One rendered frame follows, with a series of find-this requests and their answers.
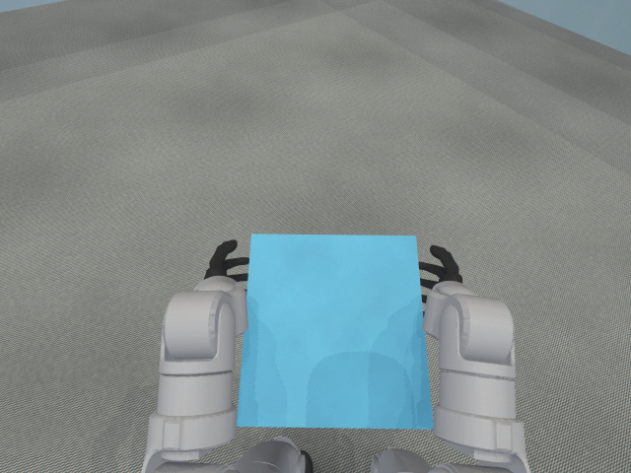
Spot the robot right thigh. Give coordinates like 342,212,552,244
371,448,431,473

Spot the right robot forearm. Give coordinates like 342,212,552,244
422,281,530,473

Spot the carton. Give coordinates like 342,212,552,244
237,234,434,430

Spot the left robot shin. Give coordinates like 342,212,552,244
274,437,298,450

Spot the left robot forearm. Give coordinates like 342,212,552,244
141,276,248,473

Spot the robot left hand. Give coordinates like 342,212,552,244
204,239,249,291

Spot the robot right hand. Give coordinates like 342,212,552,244
418,245,462,317

